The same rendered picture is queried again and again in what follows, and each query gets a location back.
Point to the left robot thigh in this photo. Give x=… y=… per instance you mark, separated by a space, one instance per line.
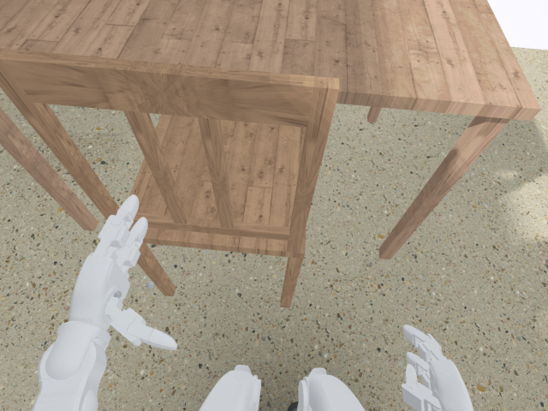
x=235 y=391

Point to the left robot hand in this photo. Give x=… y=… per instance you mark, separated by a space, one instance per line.
x=105 y=272

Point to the robot thigh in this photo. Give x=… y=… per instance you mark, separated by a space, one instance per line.
x=322 y=392
x=235 y=391

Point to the table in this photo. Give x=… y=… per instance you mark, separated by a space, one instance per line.
x=445 y=56

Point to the right robot thigh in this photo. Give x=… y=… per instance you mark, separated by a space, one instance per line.
x=322 y=392

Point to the left robot forearm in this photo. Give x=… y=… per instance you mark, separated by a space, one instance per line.
x=71 y=368

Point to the right robot hand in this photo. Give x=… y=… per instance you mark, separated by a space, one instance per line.
x=442 y=387

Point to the chair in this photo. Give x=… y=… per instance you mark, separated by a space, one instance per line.
x=231 y=166

